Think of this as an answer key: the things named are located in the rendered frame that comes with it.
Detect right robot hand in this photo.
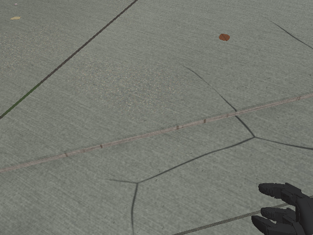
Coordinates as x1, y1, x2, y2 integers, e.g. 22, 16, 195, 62
251, 182, 313, 235

